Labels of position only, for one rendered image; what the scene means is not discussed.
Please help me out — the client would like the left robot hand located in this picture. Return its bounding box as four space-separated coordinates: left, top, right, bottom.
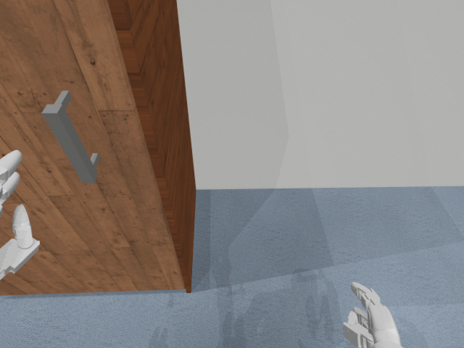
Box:
0 150 40 280

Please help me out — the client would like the handle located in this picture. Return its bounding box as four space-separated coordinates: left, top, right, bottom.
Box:
41 91 100 183

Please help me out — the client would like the wardrobe door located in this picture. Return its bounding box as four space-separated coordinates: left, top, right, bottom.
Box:
0 0 185 296

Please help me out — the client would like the right robot hand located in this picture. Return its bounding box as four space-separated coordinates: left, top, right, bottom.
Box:
343 282 401 348

